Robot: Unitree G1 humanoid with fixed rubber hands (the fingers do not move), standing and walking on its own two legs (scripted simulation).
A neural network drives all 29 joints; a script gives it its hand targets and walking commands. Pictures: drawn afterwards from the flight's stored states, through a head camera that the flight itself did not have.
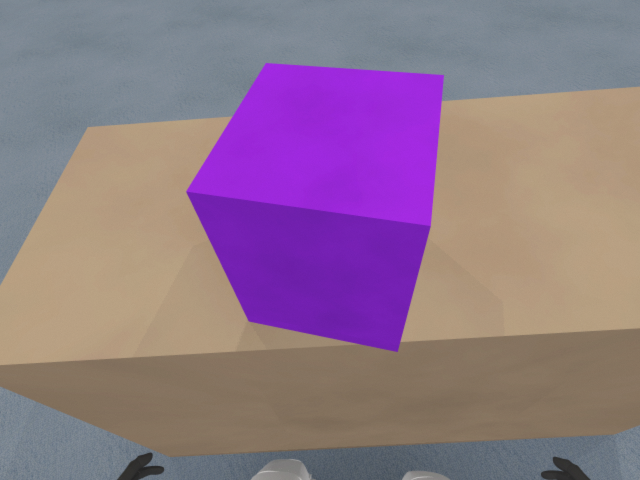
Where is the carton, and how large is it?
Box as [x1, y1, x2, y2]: [186, 63, 443, 351]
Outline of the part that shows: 266,63 186,192 249,321 397,351 430,226 443,75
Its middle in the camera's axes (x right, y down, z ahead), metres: +0.02 -0.03 +0.46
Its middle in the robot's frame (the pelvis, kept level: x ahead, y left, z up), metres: +0.38 +0.00 +0.12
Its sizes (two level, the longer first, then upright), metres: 0.210 0.200 0.250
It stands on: a pedestal, 0.76 m high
